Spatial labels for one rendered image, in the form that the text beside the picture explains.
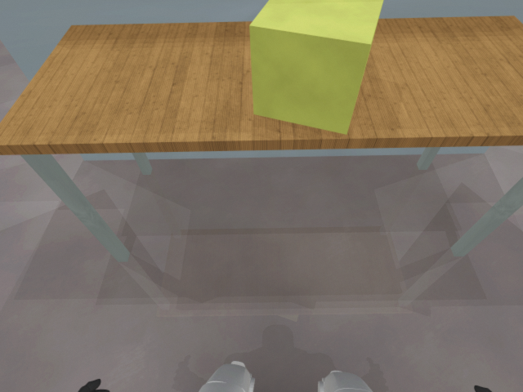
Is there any robot left thigh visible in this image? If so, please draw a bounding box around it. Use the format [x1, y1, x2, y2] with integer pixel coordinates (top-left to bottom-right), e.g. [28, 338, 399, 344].
[199, 364, 255, 392]

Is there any robot right thigh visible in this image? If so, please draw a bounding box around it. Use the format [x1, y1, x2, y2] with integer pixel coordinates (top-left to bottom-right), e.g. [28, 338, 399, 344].
[318, 372, 373, 392]

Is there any carton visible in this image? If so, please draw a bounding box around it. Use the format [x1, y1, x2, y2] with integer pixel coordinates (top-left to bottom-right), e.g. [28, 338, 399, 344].
[249, 0, 383, 135]

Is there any robot thigh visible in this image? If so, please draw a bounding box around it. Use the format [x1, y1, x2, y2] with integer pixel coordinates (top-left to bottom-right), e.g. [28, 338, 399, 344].
[318, 372, 373, 392]
[199, 364, 255, 392]

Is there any table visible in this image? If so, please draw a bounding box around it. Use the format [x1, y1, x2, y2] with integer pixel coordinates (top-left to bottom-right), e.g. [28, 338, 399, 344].
[0, 16, 523, 262]

